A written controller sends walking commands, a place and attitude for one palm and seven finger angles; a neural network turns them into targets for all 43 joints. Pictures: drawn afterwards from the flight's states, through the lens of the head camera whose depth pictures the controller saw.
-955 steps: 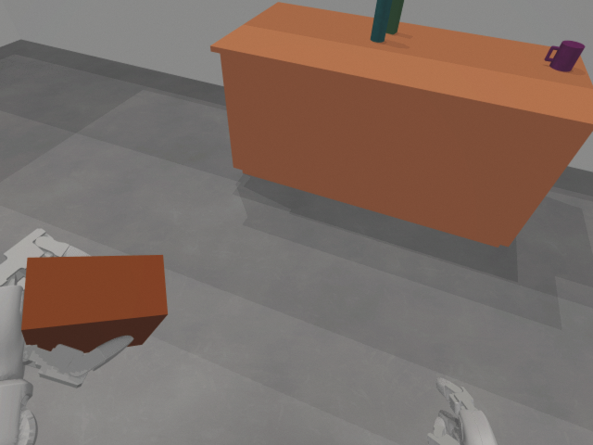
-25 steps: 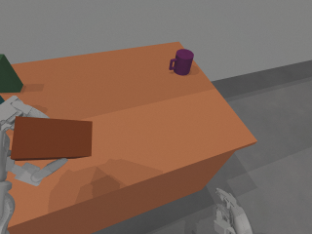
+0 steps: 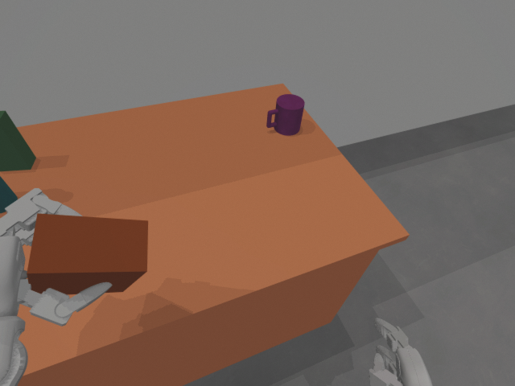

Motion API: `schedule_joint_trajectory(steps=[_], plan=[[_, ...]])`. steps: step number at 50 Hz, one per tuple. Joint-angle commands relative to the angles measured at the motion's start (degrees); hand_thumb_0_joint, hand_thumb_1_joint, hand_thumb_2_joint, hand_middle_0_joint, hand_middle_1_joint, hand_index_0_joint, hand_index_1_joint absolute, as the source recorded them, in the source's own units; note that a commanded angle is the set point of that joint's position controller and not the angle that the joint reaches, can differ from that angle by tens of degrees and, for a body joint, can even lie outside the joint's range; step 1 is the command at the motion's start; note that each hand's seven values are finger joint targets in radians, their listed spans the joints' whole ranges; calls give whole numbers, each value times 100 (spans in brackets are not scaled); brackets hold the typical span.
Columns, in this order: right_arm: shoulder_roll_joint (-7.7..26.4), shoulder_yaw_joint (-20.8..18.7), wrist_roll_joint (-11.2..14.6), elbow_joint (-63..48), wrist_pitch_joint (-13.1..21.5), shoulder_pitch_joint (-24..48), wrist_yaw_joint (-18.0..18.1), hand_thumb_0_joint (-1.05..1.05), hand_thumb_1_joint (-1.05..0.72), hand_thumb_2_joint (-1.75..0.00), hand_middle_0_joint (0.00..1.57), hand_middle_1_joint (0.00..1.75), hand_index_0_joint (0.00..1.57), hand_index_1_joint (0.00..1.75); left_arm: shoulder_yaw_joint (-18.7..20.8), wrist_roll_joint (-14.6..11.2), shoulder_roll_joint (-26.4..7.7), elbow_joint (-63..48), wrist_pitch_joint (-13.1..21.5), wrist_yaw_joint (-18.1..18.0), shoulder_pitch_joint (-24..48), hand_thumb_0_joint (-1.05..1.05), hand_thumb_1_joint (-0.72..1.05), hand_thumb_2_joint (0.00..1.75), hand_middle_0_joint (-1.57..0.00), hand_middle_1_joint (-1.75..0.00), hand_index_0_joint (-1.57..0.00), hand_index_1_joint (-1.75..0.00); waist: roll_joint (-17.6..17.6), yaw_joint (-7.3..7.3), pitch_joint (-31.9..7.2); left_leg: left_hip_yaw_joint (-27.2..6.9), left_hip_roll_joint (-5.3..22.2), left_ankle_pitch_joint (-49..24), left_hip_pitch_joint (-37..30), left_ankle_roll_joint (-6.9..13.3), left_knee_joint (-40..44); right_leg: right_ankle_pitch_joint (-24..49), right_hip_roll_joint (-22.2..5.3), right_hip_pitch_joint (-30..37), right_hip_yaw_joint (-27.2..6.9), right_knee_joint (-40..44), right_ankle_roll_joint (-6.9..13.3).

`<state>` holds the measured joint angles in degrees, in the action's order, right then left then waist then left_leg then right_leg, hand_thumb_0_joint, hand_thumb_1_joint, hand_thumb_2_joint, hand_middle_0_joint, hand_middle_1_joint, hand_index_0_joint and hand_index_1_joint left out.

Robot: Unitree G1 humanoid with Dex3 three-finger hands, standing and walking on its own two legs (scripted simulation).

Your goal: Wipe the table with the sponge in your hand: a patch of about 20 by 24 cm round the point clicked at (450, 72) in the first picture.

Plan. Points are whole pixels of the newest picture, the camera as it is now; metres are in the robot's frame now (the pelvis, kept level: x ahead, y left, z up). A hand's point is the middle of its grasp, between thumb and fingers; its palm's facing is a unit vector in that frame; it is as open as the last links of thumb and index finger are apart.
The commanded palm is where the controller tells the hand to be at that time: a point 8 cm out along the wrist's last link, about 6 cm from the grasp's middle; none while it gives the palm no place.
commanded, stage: come to a stop and stand still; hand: left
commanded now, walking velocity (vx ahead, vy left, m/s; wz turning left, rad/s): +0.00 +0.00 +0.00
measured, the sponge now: (103, 259) +0.23 +0.22 +0.12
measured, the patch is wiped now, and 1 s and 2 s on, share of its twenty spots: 0.00 0.00 0.00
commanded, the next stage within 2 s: look again from close up in 1.50 s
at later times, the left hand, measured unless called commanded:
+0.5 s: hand (95, 247) +0.23 +0.23 +0.15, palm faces +0.34 -0.85 -0.40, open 10.2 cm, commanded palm +0.18 +0.26 +0.17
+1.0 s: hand (71, 229) +0.24 +0.25 +0.16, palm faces +0.41 -0.82 -0.40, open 10.2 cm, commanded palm +0.17 +0.27 +0.17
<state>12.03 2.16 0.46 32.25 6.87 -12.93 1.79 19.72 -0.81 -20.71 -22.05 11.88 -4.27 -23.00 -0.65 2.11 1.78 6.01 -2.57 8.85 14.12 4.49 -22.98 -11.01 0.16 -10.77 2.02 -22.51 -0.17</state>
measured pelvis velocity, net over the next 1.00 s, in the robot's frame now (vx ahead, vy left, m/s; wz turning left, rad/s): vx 0.01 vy -0.01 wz -0.01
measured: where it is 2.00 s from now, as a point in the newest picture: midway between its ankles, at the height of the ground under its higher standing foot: outside the picture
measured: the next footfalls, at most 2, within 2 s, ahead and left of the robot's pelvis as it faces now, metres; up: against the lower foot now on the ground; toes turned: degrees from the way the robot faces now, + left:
none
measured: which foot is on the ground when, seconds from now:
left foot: down 0.00-1.00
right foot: down 0.00-1.00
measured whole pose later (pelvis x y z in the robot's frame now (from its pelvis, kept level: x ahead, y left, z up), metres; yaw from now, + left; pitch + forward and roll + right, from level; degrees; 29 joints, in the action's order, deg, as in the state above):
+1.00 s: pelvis +0.01 -0.01 +0.00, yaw +0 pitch +1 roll -1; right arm 12.2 1.0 0.7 32.2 8.8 -12.2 -0.1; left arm 24.4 -2.8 -22.8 -21.4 12.8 -4.5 -18.6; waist -0.6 1.4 3.3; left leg 6.0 -1.2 10.4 16.6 4.6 -25.9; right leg -12.3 1.4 -13.1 2.0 -24.7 0.8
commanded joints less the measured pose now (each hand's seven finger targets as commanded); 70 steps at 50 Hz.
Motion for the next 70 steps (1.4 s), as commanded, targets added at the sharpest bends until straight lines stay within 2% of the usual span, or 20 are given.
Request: schedule_joint_trajectory(steps=[1,5,6,14,23,25,40,41,42,43,44,45,47,49,53,55,56,60,66,70], plan=[[664,-276,6,-919,334,620,54,0,-90,-90,20,30,20,30,438,-75,-911,-1396,435,-135,687,0,10,130,-120,-160,-120,-160,337,-90,-675,-1165,909,1181,-298,-425,642,-174,-383,-178,-606,480,263],[665,-305,25,-936,385,643,54,0,-90,-90,20,30,20,30,767,-79,-1250,-1653,444,-173,461,0,10,130,-120,-160,-120,-160,584,-94,-781,-1157,880,722,-415,-409,505,-12,-419,-168,-684,470,302],[669,-278,-5,-927,370,608,48,0,-90,-90,20,30,20,30,602,-116,-1047,-1606,464,-150,427,0,10,130,-120,-160,-120,-160,564,-90,-799,-1157,883,721,-340,-371,468,0,-432,-119,-661,481,297],[690,-331,56,-918,322,521,70,0,-90,-90,20,30,20,30,743,-233,-1109,-1312,370,-111,98,0,10,130,-120,-160,-120,-160,246,-128,-864,-1131,842,120,-550,-310,158,383,-530,-289,-840,570,319],[703,-322,57,-877,332,556,134,0,-90,-90,20,30,20,30,527,-195,-1022,-1535,276,-136,379,0,10,130,-120,-160,-120,-160,322,-111,-967,-1099,889,-460,-712,-282,232,897,-485,-71,-756,423,256],[695,-321,68,-857,321,606,145,0,-90,-90,20,30,20,30,670,-175,-1190,-1700,274,-167,395,0,10,130,-120,-160,-120,-160,477,-110,-1045,-1068,882,-697,-811,-290,213,1043,-481,-41,-726,365,257],[667,-287,62,-902,240,604,164,0,-90,-90,20,30,20,30,640,-208,-1130,-1592,212,-132,241,0,10,130,-120,-160,-120,-160,509,-105,-896,-1156,992,-454,-767,-384,484,677,-394,-85,-589,436,257],[882,-383,-283,-776,454,-57,59,0,-90,-90,20,30,20,30,3718,686,-5335,-2764,735,-183,6050,0,10,130,-120,-160,-120,-160,-553,-136,521,-584,970,-186,471,-154,-336,714,-551,-1125,-663,821,-255],[260,-171,-72,-492,367,474,72,0,-90,-90,20,30,20,30,1487,41,-1856,720,447,61,2560,0,10,130,-120,-160,-120,-160,-296,-129,-861,-910,586,-541,-476,-218,-186,154,-655,-820,-818,422,308],[590,-433,-34,-809,410,447,83,0,-90,-90,20,30,20,30,1217,-127,-1509,80,455,35,1190,0,10,130,-120,-160,-120,-160,-50,120,-627,-819,713,-385,-502,-300,-172,480,-563,-493,-1204,694,163],[717,-480,33,-835,447,282,34,0,-90,-90,20,30,20,30,757,-251,-1002,-14,407,38,794,0,10,130,-120,-160,-120,-160,338,-8,-942,-835,625,-196,-548,-303,-33,392,-585,-81,-1102,447,222],[661,-501,110,-835,504,456,-60,0,-90,-90,20,30,20,30,412,-323,-586,-580,495,76,500,0,10,130,-120,-160,-120,-160,1128,-24,-1321,-782,704,-409,-776,-232,67,496,-506,83,-849,66,171],[725,-479,67,-872,519,479,-183,0,-90,-90,20,30,20,30,368,-280,-787,-1504,601,30,203,0,10,130,-120,-160,-120,-160,1056,34,-1402,-1034,893,-486,-537,-170,177,370,-395,255,-625,-159,91],[691,-435,52,-923,558,563,-210,0,-90,-90,20,30,20,30,346,-251,-875,-1831,606,-40,5,0,10,130,-120,-160,-120,-160,456,39,-1171,-1106,908,199,-133,-169,315,83,-353,328,-601,-105,73],[687,-390,40,-940,579,587,-40,0,-90,-90,20,30,20,30,1024,-257,-1406,-1708,622,-181,105,0,10,130,-120,-160,-120,-160,-239,-25,-661,-1282,866,1025,205,-229,482,-407,-323,22,-560,141,125],[693,-377,50,-877,552,660,68,0,-90,-90,20,30,20,30,1380,-249,-1748,-1773,653,-246,440,0,10,130,-120,-160,-120,-160,47,-64,-575,-1271,843,912,44,-264,466,-386,-318,-178,-586,186,152],[678,-368,24,-852,540,587,100,0,-90,-90,20,30,20,30,1211,-282,-1515,-1629,695,-218,537,0,10,130,-120,-160,-120,-160,276,-89,-626,-1322,888,922,96,-249,537,-333,-313,-77,-498,93,149],[617,-328,42,-794,652,589,114,0,-90,-90,20,30,20,30,980,-233,-1371,-1814,742,-197,902,0,10,130,-120,-160,-120,-160,1090,-64,-908,-1251,960,179,-372,-355,517,103,-272,38,-391,-135,167],[719,-365,-6,-706,666,417,-19,0,-90,-90,20,30,20,30,360,-189,-753,-1686,604,-163,272,0,10,130,-120,-160,-120,-160,443,-85,-1183,-1118,985,-1440,-788,-474,131,753,-261,110,-326,27,145],[714,-381,20,-750,509,523,4,0,-90,-90,20,30,20,30,756,-173,-1087,-1615,480,-207,113,0,10,130,-120,-160,-120,-160,391,-97,-1044,-1114,980,-1568,-688,-610,180,789,-256,107,-338,56,146]])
